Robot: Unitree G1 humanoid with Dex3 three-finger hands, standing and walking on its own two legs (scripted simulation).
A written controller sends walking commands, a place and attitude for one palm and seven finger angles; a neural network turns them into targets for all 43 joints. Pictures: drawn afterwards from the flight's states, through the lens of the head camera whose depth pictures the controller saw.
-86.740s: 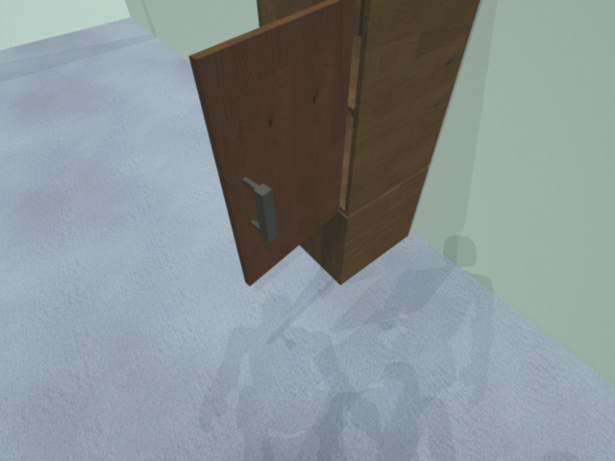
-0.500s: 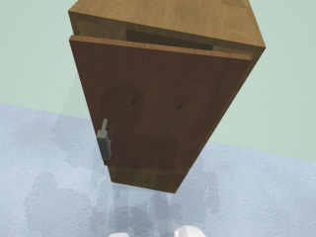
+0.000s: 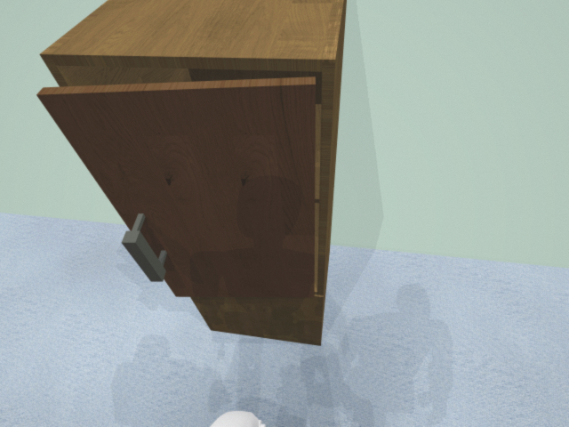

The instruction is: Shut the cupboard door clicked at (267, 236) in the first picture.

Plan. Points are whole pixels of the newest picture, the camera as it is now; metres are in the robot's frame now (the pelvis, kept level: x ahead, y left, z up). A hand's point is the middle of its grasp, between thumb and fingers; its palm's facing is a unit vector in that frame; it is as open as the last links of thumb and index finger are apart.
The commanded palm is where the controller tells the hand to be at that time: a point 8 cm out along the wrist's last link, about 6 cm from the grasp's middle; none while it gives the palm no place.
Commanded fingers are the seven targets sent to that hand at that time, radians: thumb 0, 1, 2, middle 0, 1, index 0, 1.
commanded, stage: come to a stop and stand still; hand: left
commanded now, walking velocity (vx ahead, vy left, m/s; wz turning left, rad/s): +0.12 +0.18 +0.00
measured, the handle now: (149, 248) +0.43 +0.30 -0.07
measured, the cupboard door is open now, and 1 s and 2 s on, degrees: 7 7 7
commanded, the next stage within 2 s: look again from close up in 1.42 s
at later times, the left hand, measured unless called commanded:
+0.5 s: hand out of the picture -0.09 +0.23 -0.18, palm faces +0.13 -0.97 -0.18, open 7.4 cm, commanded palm none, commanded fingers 0.00 0.90 0.90 -0.20 -0.30 -0.20 -0.30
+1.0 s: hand out of the picture +0.08 +0.17 -0.17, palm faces +0.01 -0.98 -0.19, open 7.3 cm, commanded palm none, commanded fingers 0.00 0.90 0.90 -0.20 -0.30 -0.20 -0.30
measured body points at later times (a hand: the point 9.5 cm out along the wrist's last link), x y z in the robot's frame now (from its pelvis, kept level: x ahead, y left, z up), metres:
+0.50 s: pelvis -0.04 +0.05 +0.00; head -0.05 +0.07 +0.45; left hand -0.10 +0.28 -0.17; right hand +0.00 -0.18 -0.14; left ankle -0.08 +0.15 -0.74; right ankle +0.00 -0.07 -0.71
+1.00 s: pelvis -0.01 +0.00 +0.00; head +0.02 +0.00 +0.44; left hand +0.08 +0.22 -0.15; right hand -0.09 -0.20 -0.16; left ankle -0.07 +0.14 -0.72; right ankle -0.01 -0.10 -0.74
